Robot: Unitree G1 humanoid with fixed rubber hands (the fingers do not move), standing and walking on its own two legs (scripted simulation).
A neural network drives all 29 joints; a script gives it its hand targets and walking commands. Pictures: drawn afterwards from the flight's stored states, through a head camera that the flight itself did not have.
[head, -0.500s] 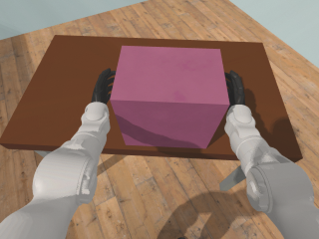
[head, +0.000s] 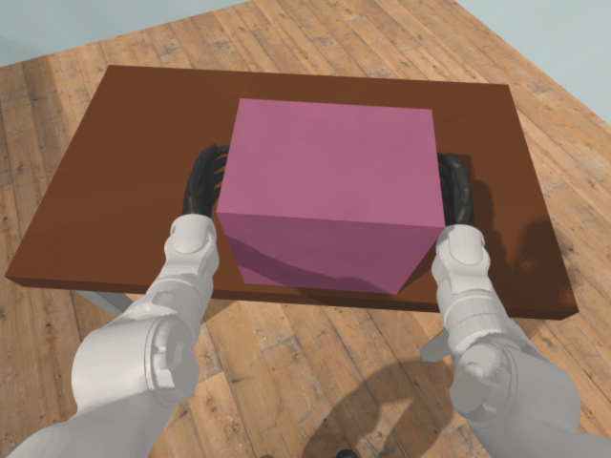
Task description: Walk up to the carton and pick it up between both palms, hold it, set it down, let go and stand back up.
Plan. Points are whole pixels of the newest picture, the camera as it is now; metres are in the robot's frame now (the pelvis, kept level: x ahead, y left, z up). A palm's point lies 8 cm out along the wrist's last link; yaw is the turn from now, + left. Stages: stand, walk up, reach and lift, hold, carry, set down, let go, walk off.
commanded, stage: reach and lift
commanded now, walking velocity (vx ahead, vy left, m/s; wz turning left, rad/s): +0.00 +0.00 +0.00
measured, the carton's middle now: (326, 206) +0.47 -0.06 -0.01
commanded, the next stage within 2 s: none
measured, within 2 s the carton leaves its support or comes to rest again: leaves its support in 1.20 s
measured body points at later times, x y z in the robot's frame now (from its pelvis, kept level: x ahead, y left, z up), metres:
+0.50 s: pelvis +0.02 +0.00 +0.01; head +0.13 +0.00 +0.44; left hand +0.48 +0.11 +0.03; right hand +0.42 -0.23 +0.02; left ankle +0.00 +0.11 -0.73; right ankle +0.00 -0.11 -0.73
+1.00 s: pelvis +0.02 -0.01 +0.01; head +0.12 +0.00 +0.45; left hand +0.46 +0.11 +0.03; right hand +0.42 -0.22 +0.03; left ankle +0.00 +0.11 -0.73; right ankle +0.00 -0.11 -0.73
